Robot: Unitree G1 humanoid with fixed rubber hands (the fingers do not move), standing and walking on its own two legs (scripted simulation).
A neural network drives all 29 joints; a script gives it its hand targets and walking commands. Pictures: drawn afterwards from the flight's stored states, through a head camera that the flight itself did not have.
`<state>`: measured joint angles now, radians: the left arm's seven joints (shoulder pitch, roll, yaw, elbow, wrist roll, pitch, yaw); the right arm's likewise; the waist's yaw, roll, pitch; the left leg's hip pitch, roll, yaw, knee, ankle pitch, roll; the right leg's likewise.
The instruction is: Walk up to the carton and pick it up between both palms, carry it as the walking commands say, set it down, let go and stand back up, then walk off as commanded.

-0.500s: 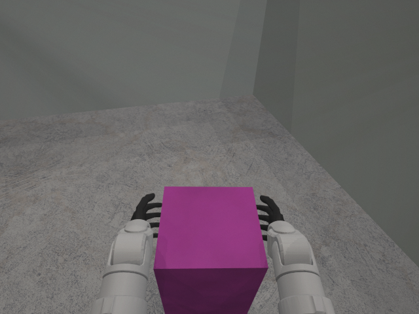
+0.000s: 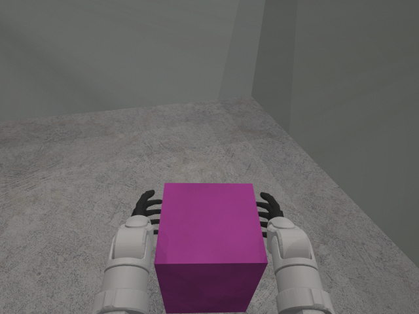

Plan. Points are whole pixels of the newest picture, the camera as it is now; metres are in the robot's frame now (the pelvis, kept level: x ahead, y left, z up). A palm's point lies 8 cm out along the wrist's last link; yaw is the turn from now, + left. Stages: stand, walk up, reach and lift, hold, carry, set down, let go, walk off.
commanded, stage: hold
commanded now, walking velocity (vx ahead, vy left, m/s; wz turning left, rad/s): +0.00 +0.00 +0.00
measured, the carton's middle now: (207, 251) +0.29 +0.00 -0.02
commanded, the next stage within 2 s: carry in 0.10 s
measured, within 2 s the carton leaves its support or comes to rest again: neither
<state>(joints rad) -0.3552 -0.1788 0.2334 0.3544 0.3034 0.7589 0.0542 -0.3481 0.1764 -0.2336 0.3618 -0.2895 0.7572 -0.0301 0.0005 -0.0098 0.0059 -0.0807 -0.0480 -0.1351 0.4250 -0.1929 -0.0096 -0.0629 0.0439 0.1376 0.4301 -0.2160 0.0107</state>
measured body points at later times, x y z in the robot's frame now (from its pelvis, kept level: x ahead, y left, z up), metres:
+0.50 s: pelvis -0.02 -0.01 -0.02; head -0.02 -0.02 +0.43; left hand +0.34 +0.09 +0.08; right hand +0.30 -0.18 +0.07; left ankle +0.03 +0.13 -0.74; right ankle +0.02 -0.13 -0.74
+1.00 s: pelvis -0.04 -0.01 -0.02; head -0.01 -0.02 +0.43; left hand +0.33 -0.03 +0.06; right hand +0.21 -0.28 +0.06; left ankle +0.01 +0.10 -0.70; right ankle -0.04 -0.12 -0.74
